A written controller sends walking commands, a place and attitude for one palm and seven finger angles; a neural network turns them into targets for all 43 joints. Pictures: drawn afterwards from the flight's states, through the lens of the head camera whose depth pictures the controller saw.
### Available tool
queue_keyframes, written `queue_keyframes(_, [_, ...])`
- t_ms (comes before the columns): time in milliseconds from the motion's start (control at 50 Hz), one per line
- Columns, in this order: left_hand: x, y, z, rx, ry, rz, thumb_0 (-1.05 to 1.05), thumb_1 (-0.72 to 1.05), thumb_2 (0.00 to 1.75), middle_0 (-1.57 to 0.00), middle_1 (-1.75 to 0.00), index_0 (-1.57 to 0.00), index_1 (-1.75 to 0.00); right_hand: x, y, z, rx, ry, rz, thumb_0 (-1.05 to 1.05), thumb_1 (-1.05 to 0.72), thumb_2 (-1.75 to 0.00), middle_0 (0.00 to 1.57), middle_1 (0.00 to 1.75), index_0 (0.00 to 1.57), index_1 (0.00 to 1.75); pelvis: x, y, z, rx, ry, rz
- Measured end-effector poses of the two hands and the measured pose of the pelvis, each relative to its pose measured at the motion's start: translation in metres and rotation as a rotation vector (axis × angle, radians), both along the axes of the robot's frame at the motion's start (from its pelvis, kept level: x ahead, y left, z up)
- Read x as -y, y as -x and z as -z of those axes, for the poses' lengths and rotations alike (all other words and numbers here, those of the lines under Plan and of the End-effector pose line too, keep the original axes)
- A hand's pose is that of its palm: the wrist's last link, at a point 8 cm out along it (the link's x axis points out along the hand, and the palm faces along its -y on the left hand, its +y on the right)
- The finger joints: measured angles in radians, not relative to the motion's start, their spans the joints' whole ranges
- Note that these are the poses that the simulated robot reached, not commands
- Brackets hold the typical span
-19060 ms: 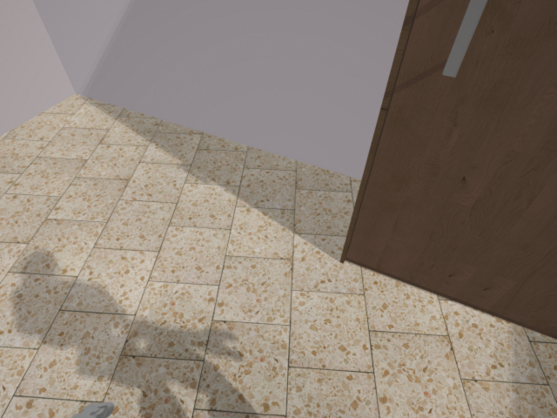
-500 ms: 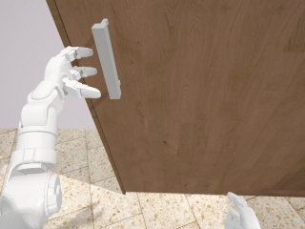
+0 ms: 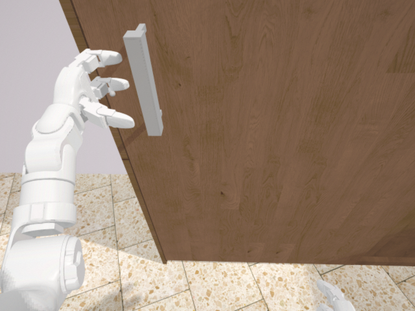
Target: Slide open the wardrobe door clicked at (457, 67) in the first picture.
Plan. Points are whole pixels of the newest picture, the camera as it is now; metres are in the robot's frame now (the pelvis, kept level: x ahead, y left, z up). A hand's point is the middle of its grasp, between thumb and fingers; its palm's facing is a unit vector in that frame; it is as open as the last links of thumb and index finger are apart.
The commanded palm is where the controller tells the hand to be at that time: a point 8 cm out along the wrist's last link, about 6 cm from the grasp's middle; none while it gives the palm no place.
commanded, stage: move the hooked fingers beside the handle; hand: left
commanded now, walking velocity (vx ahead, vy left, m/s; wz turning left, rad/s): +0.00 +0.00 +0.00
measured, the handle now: (149, 83) +0.46 +0.14 +0.23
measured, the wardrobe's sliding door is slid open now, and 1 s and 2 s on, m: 0.00 0.00 0.00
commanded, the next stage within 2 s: feel for the door with the fingertips in 1.72 s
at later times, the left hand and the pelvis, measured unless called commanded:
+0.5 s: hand (115, 100) +0.41 +0.19 +0.23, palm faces +0.04 -1.00 -0.07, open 14.0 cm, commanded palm +0.38 +0.24 +0.23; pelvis +0.00 +0.00 +0.00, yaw +1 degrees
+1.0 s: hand (106, 101) +0.39 +0.20 +0.24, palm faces +0.04 -1.00 -0.05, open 13.9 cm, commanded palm +0.37 +0.24 +0.23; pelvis +0.00 +0.00 +0.00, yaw +0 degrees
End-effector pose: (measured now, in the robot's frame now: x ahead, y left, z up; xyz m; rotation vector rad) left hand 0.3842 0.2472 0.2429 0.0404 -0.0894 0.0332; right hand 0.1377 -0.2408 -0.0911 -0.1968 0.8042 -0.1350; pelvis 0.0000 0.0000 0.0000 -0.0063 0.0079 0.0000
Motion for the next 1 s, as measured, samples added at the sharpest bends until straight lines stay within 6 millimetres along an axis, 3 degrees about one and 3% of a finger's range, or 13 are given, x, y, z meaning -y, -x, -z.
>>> queue_keyframes(60, [-0.001, -0.001, -0.001, -0.028, 0.002, -0.003, -0.01, -0.50, 0.30, -0.31, -1.20, -0.31, -1.20, -0.002, -0.005, 0.000, 0.011, -0.011, -0.003, 0.02, -0.91, -0.90, 0.20, 0.30, 0.20, 0.30, -0.001, -0.001, 0.000, -0.002, 0.000, 0.000])
queue_keyframes(200, [-0.006, 0.006, 0.019, -0.091, -0.004, -0.022, -0.01, -0.50, 0.30, -0.30, -1.20, -0.30, -1.20, -0.009, -0.017, -0.003, 0.036, -0.028, -0.018, 0.01, -0.91, -0.90, 0.20, 0.30, 0.20, 0.30, -0.002, -0.001, 0.000, -0.005, -0.001, 0.003])
queue_keyframes(300, [-0.003, 0.016, 0.007, -0.004, -0.001, -0.009, -0.01, -0.50, 0.30, -0.30, -1.20, -0.30, -1.20, -0.015, -0.026, -0.007, 0.053, -0.021, -0.049, 0.01, -0.91, -0.90, 0.20, 0.30, 0.20, 0.30, -0.001, -0.002, 0.000, 0.009, 0.001, -0.007])
queue_keyframes(420, [-0.007, 0.004, 0.005, -0.088, -0.010, -0.029, -0.01, -0.50, 0.30, -0.31, -1.20, -0.31, -1.20, -0.019, -0.033, -0.008, 0.059, -0.021, -0.063, 0.01, -0.91, -0.90, 0.20, 0.30, 0.20, 0.30, -0.001, 0.001, 0.001, 0.003, 0.001, -0.022])
queue_keyframes(600, [0.015, -0.006, 0.007, -0.040, 0.020, 0.033, -0.01, -0.50, 0.30, -0.30, -1.20, -0.30, -1.20, -0.017, -0.022, 0.000, 0.027, -0.027, -0.041, 0.01, -0.91, -0.90, 0.20, 0.30, 0.20, 0.30, -0.003, -0.003, 0.001, -0.009, 0.000, -0.009])
queue_keyframes(760, [0.002, -0.011, 0.007, -0.072, -0.010, -0.021, -0.01, -0.50, 0.30, -0.36, -1.22, -0.33, -1.21, -0.006, -0.006, 0.002, -0.015, -0.020, -0.001, 0.01, -0.91, -0.90, 0.20, 0.30, 0.20, 0.30, 0.000, -0.003, 0.001, -0.010, -0.001, 0.003])
queue_keyframes(880, [-0.012, -0.001, 0.016, -0.085, -0.005, -0.042, -0.01, -0.50, 0.30, -0.33, -1.21, -0.32, -1.20, 0.003, 0.001, 0.004, -0.028, -0.008, 0.016, 0.01, -0.91, -0.90, 0.20, 0.30, 0.20, 0.30, 0.001, -0.003, 0.000, -0.010, -0.001, 0.006])
queue_keyframes(1000, [-0.006, 0.017, 0.003, 0.000, -0.013, -0.002, -0.01, -0.50, 0.30, -0.31, -1.20, -0.31, -1.20, 0.002, -0.009, -0.002, 0.008, 0.002, -0.011, 0.02, -0.91, -0.90, 0.20, 0.30, 0.20, 0.30, 0.002, -0.002, 0.000, 0.009, 0.002, -0.006])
